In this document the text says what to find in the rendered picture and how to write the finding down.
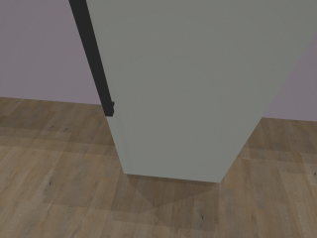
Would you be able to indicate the fridge door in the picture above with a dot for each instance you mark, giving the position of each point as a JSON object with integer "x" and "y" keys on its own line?
{"x": 192, "y": 79}

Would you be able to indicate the handle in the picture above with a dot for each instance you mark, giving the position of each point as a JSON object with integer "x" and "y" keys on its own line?
{"x": 84, "y": 26}

